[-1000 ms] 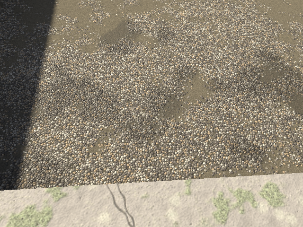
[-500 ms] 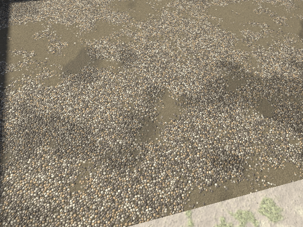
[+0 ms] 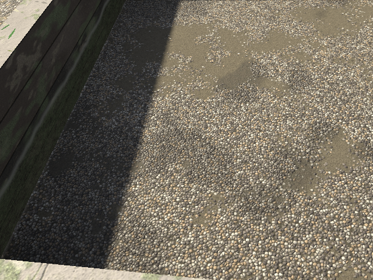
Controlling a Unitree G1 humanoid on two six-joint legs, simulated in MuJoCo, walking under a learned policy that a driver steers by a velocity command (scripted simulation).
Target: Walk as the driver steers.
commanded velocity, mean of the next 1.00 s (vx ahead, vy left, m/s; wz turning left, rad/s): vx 0.00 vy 0.00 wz -0.25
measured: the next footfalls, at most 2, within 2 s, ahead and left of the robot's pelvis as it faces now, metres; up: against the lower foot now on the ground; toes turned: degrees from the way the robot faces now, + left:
left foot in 0.18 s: +0.01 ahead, +0.14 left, +0.00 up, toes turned -13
right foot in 0.60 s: -0.07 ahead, -0.09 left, +0.00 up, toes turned -32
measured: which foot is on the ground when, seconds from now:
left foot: up 0.00-0.16, down 0.18-0.60, up 0.62-1.00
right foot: down 0.00-0.18, up 0.20-0.58, down 0.60-1.00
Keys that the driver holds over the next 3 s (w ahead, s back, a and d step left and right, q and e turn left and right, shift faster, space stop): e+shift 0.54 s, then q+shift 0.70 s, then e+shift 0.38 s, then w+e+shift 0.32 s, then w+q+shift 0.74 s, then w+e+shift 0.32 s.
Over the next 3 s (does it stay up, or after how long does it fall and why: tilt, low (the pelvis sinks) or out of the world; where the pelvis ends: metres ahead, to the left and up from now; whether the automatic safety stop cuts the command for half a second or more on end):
stays up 0.30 -0.08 -0.01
